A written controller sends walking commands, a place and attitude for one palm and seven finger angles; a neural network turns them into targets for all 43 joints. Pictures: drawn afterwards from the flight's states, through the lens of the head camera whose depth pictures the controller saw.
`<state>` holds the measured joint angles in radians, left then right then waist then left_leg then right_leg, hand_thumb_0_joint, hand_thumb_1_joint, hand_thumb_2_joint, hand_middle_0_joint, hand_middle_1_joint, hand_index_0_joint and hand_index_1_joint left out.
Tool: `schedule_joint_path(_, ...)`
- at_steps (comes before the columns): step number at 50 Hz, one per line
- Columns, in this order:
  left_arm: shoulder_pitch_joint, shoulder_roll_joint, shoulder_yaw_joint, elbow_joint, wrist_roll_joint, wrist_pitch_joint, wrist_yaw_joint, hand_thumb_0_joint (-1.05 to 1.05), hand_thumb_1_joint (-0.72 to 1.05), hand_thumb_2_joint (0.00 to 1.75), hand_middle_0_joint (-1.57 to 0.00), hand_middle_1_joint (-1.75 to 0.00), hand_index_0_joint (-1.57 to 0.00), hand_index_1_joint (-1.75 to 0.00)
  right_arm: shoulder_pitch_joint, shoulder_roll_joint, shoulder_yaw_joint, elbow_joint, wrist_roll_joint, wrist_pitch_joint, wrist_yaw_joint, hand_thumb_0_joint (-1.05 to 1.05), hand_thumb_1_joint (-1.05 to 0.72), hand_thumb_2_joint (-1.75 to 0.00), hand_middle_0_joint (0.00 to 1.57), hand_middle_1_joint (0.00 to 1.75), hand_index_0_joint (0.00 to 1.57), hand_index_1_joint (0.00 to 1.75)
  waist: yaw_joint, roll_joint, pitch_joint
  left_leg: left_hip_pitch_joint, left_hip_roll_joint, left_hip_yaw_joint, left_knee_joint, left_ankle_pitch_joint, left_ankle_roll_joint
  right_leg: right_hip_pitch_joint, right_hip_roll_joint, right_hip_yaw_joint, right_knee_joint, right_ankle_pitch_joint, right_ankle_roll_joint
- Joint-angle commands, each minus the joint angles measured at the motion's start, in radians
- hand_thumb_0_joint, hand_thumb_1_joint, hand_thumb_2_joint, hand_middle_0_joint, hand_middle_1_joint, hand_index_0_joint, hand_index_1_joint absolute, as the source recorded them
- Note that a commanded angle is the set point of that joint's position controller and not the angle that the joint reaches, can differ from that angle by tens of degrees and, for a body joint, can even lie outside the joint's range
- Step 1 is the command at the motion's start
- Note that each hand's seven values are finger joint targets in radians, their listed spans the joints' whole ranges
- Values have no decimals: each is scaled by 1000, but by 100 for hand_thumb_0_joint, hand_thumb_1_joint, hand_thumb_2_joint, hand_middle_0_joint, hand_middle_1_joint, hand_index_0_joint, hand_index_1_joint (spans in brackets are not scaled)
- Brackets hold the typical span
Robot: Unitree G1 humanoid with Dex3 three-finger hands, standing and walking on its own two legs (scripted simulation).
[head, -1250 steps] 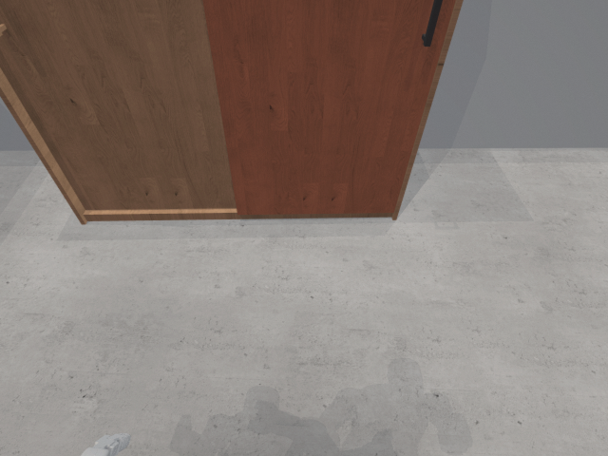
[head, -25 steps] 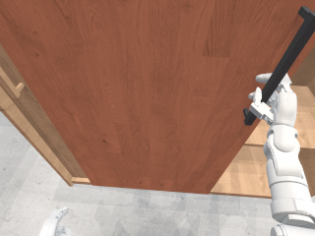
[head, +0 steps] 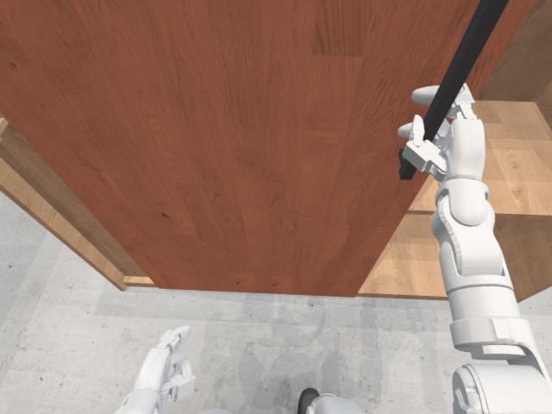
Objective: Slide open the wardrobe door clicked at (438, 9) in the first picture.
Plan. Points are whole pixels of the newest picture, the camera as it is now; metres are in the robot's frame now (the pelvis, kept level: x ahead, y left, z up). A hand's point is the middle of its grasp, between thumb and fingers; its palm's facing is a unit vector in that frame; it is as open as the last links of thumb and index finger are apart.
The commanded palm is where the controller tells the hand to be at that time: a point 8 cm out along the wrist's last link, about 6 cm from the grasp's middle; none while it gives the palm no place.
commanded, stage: stop walking and hold the door there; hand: right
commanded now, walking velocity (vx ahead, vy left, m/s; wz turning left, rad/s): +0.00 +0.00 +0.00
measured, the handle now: (439, 91) +0.48 -0.20 +0.19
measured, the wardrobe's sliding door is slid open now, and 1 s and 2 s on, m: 0.54 0.54 0.54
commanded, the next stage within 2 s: loosen the grip on the handle in 0.56 s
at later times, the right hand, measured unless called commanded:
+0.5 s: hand (407, 145) +0.43 -0.17 +0.14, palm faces +0.27 +0.95 -0.14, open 5.8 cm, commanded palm +0.39 -0.19 +0.12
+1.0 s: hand (420, 144) +0.42 -0.18 +0.14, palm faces +0.27 +0.96 -0.12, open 12.0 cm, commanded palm +0.38 -0.22 +0.14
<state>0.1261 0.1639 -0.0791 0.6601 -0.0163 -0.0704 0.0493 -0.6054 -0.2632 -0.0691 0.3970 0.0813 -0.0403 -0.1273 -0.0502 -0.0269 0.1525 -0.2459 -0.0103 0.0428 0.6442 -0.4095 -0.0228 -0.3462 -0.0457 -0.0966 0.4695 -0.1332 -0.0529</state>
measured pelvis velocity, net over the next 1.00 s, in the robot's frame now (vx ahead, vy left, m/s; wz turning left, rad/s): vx -0.02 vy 0.03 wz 0.00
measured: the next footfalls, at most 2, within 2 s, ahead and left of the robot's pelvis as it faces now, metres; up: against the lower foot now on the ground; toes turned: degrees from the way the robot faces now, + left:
left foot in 0.08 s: +0.00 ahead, +0.14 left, +0.00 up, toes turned +3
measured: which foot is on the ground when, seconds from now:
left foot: up 0.00-0.06, down 0.08-1.00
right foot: down 0.00-1.00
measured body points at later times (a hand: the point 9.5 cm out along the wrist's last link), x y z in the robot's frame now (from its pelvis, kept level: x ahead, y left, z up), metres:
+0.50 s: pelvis +0.00 +0.04 -0.01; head +0.01 +0.04 +0.44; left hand +0.10 +0.32 -0.12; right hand +0.41 -0.22 +0.15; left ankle -0.04 +0.14 -0.74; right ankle +0.07 -0.09 -0.74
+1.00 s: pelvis -0.02 +0.03 -0.01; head -0.01 +0.01 +0.43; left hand +0.08 +0.30 -0.11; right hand +0.40 -0.23 +0.15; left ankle -0.04 +0.14 -0.74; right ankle +0.07 -0.09 -0.74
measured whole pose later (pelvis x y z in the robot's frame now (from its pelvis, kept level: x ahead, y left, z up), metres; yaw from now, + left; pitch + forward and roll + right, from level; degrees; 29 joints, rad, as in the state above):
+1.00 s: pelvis -0.02 +0.03 -0.01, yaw +0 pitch +2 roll +1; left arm 0.29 0.27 0.02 0.69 -0.03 -0.10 0.03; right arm -0.70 -0.36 -0.27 0.79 0.00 -0.13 -0.08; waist 0.06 0.02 -0.03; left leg -0.30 0.00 0.06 0.62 -0.36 0.01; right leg -0.47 -0.06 -0.09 0.57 -0.14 -0.02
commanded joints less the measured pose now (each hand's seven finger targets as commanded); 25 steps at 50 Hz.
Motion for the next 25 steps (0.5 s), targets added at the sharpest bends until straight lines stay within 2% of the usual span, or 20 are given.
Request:
schedule_joint_path(1, 17, 192, 76, -103, -3, -36, 19, 0, 90, 90, -20, -30, -20, -30, -388, -30, 73, -203, -21, -100, 53, 0, -90, -90, 45, 140, 45, 140, 71, -113, -511, 77, 19, 10, -186, 102, 19, 356, -239, 202, -53, 250, -22)
schedule_joint_path(2, 17, 194, 79, -104, -6, -32, 21, 0, 90, 90, -20, -30, -20, -30, -396, -63, 46, -183, -24, -104, 50, 0, -90, -90, 45, 140, 45, 140, 71, -96, -505, 109, 41, -6, -226, 138, 28, 313, -221, 175, -42, 184, -5)
schedule_joint_path(3, 19, 194, 80, -105, -6, -28, 25, 0, 90, 90, -20, -30, -20, -30, -394, -79, 34, -151, -26, -106, 50, 0, -90, -90, 45, 140, 45, 140, 74, -60, -489, 124, 79, -37, -242, 178, 41, 260, -198, 153, -21, 123, 11)
schedule_joint_path(4, 26, 197, 84, -103, -9, -24, 29, 0, 90, 90, -20, -30, -20, -30, -396, -122, -4, -121, -27, -107, 45, 0, -90, -90, 45, 140, 45, 140, 76, -14, -480, 111, 121, -67, -235, 248, 55, 238, -172, 126, 9, 102, 29)
schedule_joint_path(5, 22, 199, 81, -101, -5, -21, 33, 0, 90, 90, -20, -30, -20, -30, -398, -139, -7, -110, -28, -110, 43, 0, -90, -90, 45, 140, 45, 140, 80, -25, -484, 114, 148, -71, -215, 305, 59, 223, -150, 125, 14, 112, 40)
schedule_joint_path(6, 27, 196, 84, -99, -15, -18, 38, 0, 90, 90, -20, -30, -20, -30, -391, -144, -21, -85, -22, -112, 41, 0, -90, -90, 45, 140, 45, 140, 79, 5, -485, 90, 144, -60, -199, 294, 48, 224, -144, 119, 23, 95, 42)
schedule_joint_path(7, 30, 198, 85, -102, -23, -13, 41, 0, 90, 90, -20, -30, -20, -30, -395, -117, 1, -58, -14, -112, 43, 0, -90, -90, 45, 140, 45, 140, 75, 77, -473, 82, 147, -75, -201, 300, 46, 217, -144, 121, 46, 103, 35)
schedule_joint_path(8, 31, 203, 88, -97, -26, -10, 46, 0, 90, 90, -20, -30, -20, -30, -403, -156, -36, -33, -13, -114, 38, 0, -90, -90, 45, 140, 45, 140, 73, 88, -472, 69, 161, -91, -208, 328, 49, 225, -139, 111, 61, 107, 36)
schedule_joint_path(9, 38, 203, 87, -93, -26, -7, 50, 0, 90, 90, -20, -30, -20, -30, -410, -159, -33, -17, -12, -116, 38, 0, -90, -90, 45, 140, 45, 140, 74, 90, -468, 65, 170, -97, -207, 355, 49, 219, -133, 104, 70, 110, 35)
schedule_joint_path(10, 42, 211, 86, -87, -28, -2, 57, 0, 90, 90, -20, -30, -20, -30, -403, -195, -54, 14, -12, -116, 34, 0, -90, -90, 45, 140, 45, 140, 76, 79, -458, 79, 176, -95, -203, 382, 47, 199, -130, 108, 70, 127, 34)
schedule_joint_path(12, 51, 212, 87, -84, -29, 4, 60, 0, 90, 90, -20, -30, -20, -30, -391, -178, -45, 61, -13, -120, 36, 0, -90, -90, 45, 140, 45, 140, 73, 66, -440, 87, 184, -103, -196, 432, 45, 176, -128, 103, 86, 149, 34)
schedule_joint_path(14, 60, 219, 90, -74, -31, 12, 63, 0, 90, 90, -20, -30, -20, -30, -379, -203, -64, 100, -15, -122, 36, 0, -90, -90, 45, 140, 45, 140, 71, 59, -418, 79, 191, -107, -201, 425, 47, 159, -118, 102, 96, 130, 37)
schedule_joint_path(15, 61, 226, 90, -69, -30, 17, 67, 0, 90, 90, -20, -30, -20, -30, -384, -216, -66, 107, -15, -125, 35, 0, -90, -90, 45, 140, 45, 140, 72, 28, -408, 91, 192, -102, -198, 433, 46, 148, -118, 108, 89, 147, 36)
schedule_joint_path(16, 65, 228, 93, -68, -31, 19, 67, 0, 90, 90, -20, -30, -20, -30, -376, -212, -69, 119, -18, -128, 35, 0, -90, -90, 45, 140, 45, 140, 69, 23, -398, 88, 188, -104, -192, 453, 45, 151, -124, 110, 90, 173, 35)
schedule_joint_path(17, 68, 226, 92, -69, -31, 18, 67, 0, 90, 90, -20, -30, -20, -30, -390, -179, -39, 104, -16, -132, 40, 0, -90, -90, 45, 140, 45, 140, 70, 32, -400, 88, 183, -97, -186, 456, 41, 155, -125, 112, 92, 187, 35)
schedule_joint_path(19, 74, 226, 95, -62, -30, 19, 69, 0, 90, 90, -20, -30, -20, -30, -383, -173, -37, 117, -13, -137, 42, 0, -90, -90, 45, 140, 45, 140, 70, 25, -393, 72, 174, -99, -189, 448, 36, 169, -131, 113, 93, 199, 29)
schedule_joint_path(21, 83, 236, 97, -55, -30, 23, 72, 0, 90, 90, -20, -30, -20, -30, -358, -192, -53, 146, -13, -138, 40, 0, -90, -90, 45, 140, 45, 140, 68, 36, -384, 88, 164, -88, -180, 460, 32, 162, -139, 127, 81, 237, 24)
schedule_joint_path(22, 79, 228, 95, -61, -29, 22, 70, 0, 90, 90, -20, -30, -20, -30, -364, -147, -12, 130, -12, -141, 45, 0, -90, -90, 45, 140, 45, 140, 70, 26, -384, 84, 165, -91, -180, 454, 31, 163, -140, 122, 85, 233, 23)
schedule_joint_path(23, 86, 233, 96, -54, -28, 22, 71, 0, 90, 90, -20, -30, -20, -30, -354, -179, -44, 145, -13, -142, 42, 0, -90, -90, 45, 140, 45, 140, 68, 40, -377, 75, 163, -94, -187, 423, 31, 161, -142, 128, 81, 215, 22)
schedule_joint_path(25, 84, 238, 99, -49, -28, 22, 73, 0, 90, 90, -20, -30, -20, -30, -363, -169, -26, 129, -10, -147, 44, 0, -90, -90, 45, 140, 45, 140, 70, 12, -379, 63, 149, -85, -185, 400, 27, 189, -144, 130, 65, 226, 18)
